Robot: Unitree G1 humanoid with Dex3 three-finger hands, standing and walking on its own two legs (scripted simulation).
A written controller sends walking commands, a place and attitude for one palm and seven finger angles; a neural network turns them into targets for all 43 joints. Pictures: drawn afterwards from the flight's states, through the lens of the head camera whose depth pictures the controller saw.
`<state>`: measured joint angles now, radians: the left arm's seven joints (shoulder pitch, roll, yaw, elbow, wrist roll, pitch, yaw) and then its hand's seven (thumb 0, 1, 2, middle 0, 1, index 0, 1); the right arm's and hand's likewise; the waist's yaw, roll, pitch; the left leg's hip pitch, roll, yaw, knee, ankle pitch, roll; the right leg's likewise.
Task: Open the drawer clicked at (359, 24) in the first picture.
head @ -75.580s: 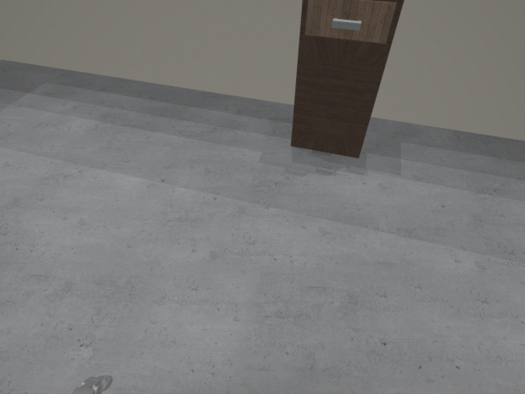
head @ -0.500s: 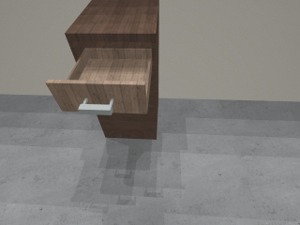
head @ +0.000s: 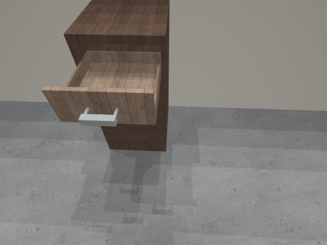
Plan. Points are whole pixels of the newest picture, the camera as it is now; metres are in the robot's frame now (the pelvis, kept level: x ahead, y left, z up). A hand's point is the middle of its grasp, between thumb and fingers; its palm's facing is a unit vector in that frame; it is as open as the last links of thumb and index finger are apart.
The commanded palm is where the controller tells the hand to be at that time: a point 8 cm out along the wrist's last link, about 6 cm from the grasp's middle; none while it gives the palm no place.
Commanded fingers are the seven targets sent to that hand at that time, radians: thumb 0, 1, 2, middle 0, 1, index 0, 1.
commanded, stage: look to check the result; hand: left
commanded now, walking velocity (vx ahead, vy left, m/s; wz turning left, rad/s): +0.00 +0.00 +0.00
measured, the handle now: (100, 115) +0.52 +0.25 -0.03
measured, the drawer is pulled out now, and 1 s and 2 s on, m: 0.30 0.30 0.30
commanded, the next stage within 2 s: stand and wait in 0.44 s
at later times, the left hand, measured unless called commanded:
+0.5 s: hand out of the picture +0.02 +0.18 -0.17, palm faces +0.03 -0.97 -0.22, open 7.4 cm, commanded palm none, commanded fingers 0.00 0.90 0.90 -0.20 -0.30 -0.20 -0.30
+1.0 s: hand out of the picture +0.04 +0.19 -0.17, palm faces +0.02 -0.97 -0.25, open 7.4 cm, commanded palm none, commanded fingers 0.00 0.90 0.90 -0.20 -0.30 -0.20 -0.30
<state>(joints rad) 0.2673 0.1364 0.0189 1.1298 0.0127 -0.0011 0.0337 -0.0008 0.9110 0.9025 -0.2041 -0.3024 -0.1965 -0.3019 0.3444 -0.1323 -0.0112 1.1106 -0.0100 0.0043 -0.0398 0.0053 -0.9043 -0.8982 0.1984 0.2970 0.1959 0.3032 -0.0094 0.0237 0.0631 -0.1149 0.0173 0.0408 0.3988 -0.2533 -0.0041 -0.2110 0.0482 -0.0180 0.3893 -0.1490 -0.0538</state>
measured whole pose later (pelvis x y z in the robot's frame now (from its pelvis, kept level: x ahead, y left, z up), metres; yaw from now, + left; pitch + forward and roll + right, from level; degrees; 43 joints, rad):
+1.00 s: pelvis +0.02 +0.00 +0.00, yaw +0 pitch -1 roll +0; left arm 0.20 0.18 0.03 1.13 0.01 -0.01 0.03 0.00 0.91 0.90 -0.20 -0.30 -0.20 -0.30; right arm 0.27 -0.18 -0.02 1.11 -0.01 0.00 -0.04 0.01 -0.90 -0.90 0.20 0.30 0.20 0.30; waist -0.01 0.02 0.07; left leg -0.08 0.03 0.04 0.36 -0.25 -0.01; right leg -0.18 0.06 -0.02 0.36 -0.16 -0.06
